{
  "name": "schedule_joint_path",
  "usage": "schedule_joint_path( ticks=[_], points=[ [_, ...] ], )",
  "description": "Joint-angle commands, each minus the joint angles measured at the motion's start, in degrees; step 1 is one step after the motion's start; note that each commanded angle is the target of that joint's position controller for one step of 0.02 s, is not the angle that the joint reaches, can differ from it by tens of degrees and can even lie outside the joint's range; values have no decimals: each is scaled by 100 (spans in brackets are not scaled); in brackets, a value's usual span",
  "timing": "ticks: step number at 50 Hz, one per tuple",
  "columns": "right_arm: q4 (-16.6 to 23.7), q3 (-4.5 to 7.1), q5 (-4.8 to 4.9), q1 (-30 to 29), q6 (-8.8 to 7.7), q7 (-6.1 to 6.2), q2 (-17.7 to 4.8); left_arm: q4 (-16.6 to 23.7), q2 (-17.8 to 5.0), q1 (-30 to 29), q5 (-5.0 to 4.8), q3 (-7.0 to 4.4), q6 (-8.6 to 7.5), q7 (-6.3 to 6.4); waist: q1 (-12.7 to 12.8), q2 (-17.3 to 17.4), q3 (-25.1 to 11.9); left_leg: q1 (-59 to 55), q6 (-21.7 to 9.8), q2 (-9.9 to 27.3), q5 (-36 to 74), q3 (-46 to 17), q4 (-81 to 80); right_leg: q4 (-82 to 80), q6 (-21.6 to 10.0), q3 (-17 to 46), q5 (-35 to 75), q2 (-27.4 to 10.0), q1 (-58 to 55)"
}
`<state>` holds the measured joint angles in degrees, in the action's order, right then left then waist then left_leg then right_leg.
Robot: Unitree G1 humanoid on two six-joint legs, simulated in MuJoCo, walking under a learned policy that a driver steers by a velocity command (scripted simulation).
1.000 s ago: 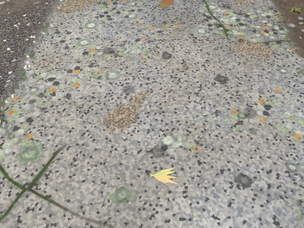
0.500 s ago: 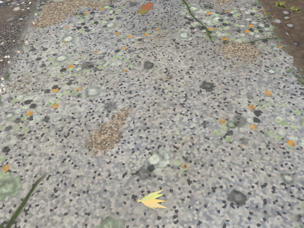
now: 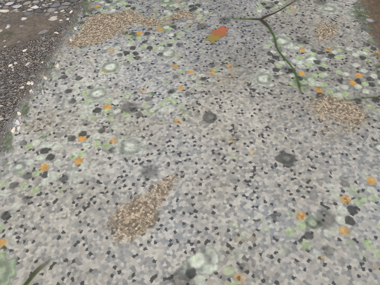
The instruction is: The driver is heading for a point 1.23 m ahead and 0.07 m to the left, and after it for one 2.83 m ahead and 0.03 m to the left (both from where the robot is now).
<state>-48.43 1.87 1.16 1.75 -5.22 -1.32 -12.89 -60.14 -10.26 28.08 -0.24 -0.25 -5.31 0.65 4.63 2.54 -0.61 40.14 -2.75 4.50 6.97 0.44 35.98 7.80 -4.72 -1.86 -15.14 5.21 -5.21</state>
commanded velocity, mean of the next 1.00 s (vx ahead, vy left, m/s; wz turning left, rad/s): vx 0.50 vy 0.00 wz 0.00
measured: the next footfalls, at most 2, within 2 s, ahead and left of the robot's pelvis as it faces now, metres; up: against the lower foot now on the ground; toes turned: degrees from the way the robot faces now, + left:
left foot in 0.14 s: +0.28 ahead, +0.12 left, +0.00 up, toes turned +2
right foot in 0.66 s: +0.57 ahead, -0.13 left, +0.00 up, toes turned -3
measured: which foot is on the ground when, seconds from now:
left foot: up 0.00-0.12, down 0.14-0.68, up 0.70-1.00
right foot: down 0.00-0.16, up 0.18-0.64, down 0.66-1.00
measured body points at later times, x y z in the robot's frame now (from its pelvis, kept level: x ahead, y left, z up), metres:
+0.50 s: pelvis +0.30 +0.02 +0.01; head +0.32 +0.02 +0.46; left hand +0.47 +0.27 -0.10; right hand +0.28 -0.23 -0.14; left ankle +0.25 +0.11 -0.74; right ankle +0.48 -0.15 -0.68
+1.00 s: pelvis +0.57 -0.05 +0.01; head +0.58 -0.06 +0.46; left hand +0.57 +0.21 -0.13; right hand +0.73 -0.31 -0.11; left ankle +0.73 +0.14 -0.67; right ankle +0.53 -0.13 -0.74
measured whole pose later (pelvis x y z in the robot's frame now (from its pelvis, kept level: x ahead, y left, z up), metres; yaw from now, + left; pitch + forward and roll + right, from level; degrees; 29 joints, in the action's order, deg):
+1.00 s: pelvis +0.57 -0.05 +0.01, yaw +0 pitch +2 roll -1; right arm -51.3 3.6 0.4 6.1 -4.2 0.2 -15.0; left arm -55.7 -12.6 21.2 0.0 -2.7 -5.4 -0.5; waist 3.1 2.5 -0.7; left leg 40.3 -1.2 7.5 0.5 -2.4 46.2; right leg 11.9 -4.0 -3.4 -9.8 3.7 3.9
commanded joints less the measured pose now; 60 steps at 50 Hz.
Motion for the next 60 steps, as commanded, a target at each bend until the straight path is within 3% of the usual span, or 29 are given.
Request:
schedule_joint_path(
  ticks=[1,4,5,6,7,8,9,10,11,12,15,16,18,23,28,31,33,34,35,36,37,38,39,41,44,50,56,58,60],
  points=[
    [659,-13,32,-1142,-154,-119,-211,28,-843,521,-12,-185,44,47,44,-548,811,535,-93,-123,-201,117,-497,57,-446,646,2667,-1770,-249],
    [712,30,31,-980,-224,-190,-354,109,-1022,324,28,-246,98,57,-249,-755,518,-270,-332,-435,-808,359,-697,738,-416,547,4618,-1855,-513],
    [628,104,27,-593,-227,-169,-513,141,-1099,258,51,-269,118,56,-465,-939,193,-874,-432,-635,-1015,479,-660,1211,-376,540,5698,-1837,-585],
    [386,232,36,290,-231,-133,-764,192,-1131,100,79,-273,157,38,-919,-1038,-319,-1987,-595,-812,-959,567,-807,2189,-280,421,6397,-1675,-420],
    [72,352,3,1481,-208,-68,-1059,337,-1122,-172,110,-239,138,-2,-1454,-1042,-1034,-3934,-899,-329,-685,22,-643,3537,-144,392,5728,-1509,727],
    [-123,498,-185,2509,-159,1,-1635,463,-524,258,153,-73,28,-84,-1389,197,-2097,-6446,-1753,1313,-985,-2399,-603,5946,207,183,2646,-607,3044],
    [-236,390,-176,2515,-122,2,-1295,295,-302,588,8,9,-151,-154,-1215,935,-2689,-7038,-2259,2045,-1490,-4489,-1568,7304,240,953,-1554,-7,4227],
    [-196,288,-79,1958,-112,7,-915,486,-900,-24,-161,-152,-271,-169,-1160,611,-1602,-6120,-1826,1701,-1773,-3704,-1811,7565,98,1137,-1332,-466,4752],
    [-68,208,-50,1335,-118,4,-666,703,-1078,-632,-253,-200,-306,-142,-953,221,-819,-4987,-1538,1458,-1459,-2671,-2037,7298,67,896,-755,-803,4724],
    [-32,133,-79,954,-149,-52,-470,764,-1030,-890,-216,-234,-272,-82,-708,-265,-358,-4024,-1361,1208,-985,-2047,-2296,6916,94,709,-399,-1016,4472],
    [-207,62,-140,940,-206,-138,-282,722,-611,-590,-84,-263,-29,-5,-290,-48,4,-2757,-1143,681,-361,-1061,-2717,6217,146,618,-19,-1311,3702],
    [-282,100,-142,1001,-208,-116,-473,773,-503,-547,-79,-251,21,2,-187,83,51,-2615,-1224,716,-341,-955,-2837,6015,218,563,64,-1342,3765],
    [-371,148,-161,1160,-210,-36,-682,989,-651,-1050,-29,-288,52,30,-246,35,237,-2506,-1269,702,-246,-770,-2981,5446,369,528,538,-1445,4134],
    [-524,184,-64,1709,-125,115,-888,1344,-547,-2318,-16,-242,-9,-33,-640,-1,325,-2862,-941,461,-363,-354,-2953,3281,411,264,2038,-1223,4090],
    [-759,231,15,2157,-35,138,-974,1632,-676,-3083,-92,-233,-46,-179,-854,79,490,-3841,-856,880,-740,-539,-2616,2413,286,292,1743,-1072,4212],
    [-768,283,13,2012,56,164,-1083,1634,-900,-2763,-88,-319,-110,-251,-545,188,283,-4188,-691,1034,69,-591,-2036,2125,42,157,1106,-882,3555],
    [-671,193,-59,1860,106,168,-865,1148,-1395,-1099,-57,-580,-130,-200,206,-20,-743,-3543,-395,476,1088,-126,-26,2126,-301,155,1182,-828,1231],
    [-530,24,-127,2344,36,139,-349,1000,-2019,-199,65,-727,-112,-168,218,-1169,-1699,-1499,-14,-256,-779,279,2289,2050,-1046,2251,925,-2280,-1080],
    [-612,-56,-52,2557,-106,101,-154,915,-1854,-4,4,-678,-84,-204,169,-2002,-2243,-162,96,-823,-3868,-294,3578,1076,-1568,4361,179,-2895,-1872],
    [-539,104,87,2123,-209,75,-796,986,-1429,-384,-31,-541,-99,-210,161,-1458,-1567,419,-39,-436,-3729,-710,4120,958,-1270,3908,-148,-2706,-1344],
    [-392,134,146,1643,-250,78,-922,1124,-1196,-904,-25,-468,-96,-198,35,-1081,-948,497,-130,-126,-3203,-562,4043,887,-1036,3040,141,-2502,-526],
    [-358,148,83,1414,-229,116,-859,1194,-1041,-1353,6,-410,-96,-218,-159,-636,-516,253,-112,123,-2711,-439,3678,685,-918,2406,653,-2261,337],
    [-363,195,4,1395,-158,153,-813,1217,-874,-1582,41,-362,-116,-238,-345,-617,-302,-74,-99,307,-2410,-460,3298,491,-810,1970,964,-2037,896],
    [-425,183,-23,1609,-3,166,-543,1117,-826,-1554,64,-353,-141,-269,-537,-708,-187,-524,-47,385,-2133,-416,2972,186,-817,1542,1270,-1845,1405],
    [-297,213,-64,1270,85,196,-522,939,-1058,-1245,56,-416,-164,-193,-550,-562,58,-114,82,424,-1551,-376,2336,-42,-895,1163,1794,-1816,1416],
    [49,188,-68,78,37,121,-379,708,-1130,-734,-5,-412,-78,-50,-240,-588,323,25,175,236,-95,-176,450,-184,-661,615,1753,-1615,1120],
    [382,125,5,-798,-41,-53,-381,385,-1189,-224,-56,-456,46,-7,-7,-596,627,190,36,62,-444,-83,-446,150,-628,601,1841,-1955,151],
    [423,142,-7,-745,-87,-113,-456,357,-1226,-330,-56,-481,104,23,-149,-657,595,-109,-102,-49,-823,-24,-668,520,-517,563,2601,-2017,-34],
    [192,273,-88,102,-132,-111,-708,397,-1297,-568,-43,-496,171,50,-625,-840,16,-1499,-280,-465,-781,277,-862,1518,-278,391,4611,-1787,17]
  ],
)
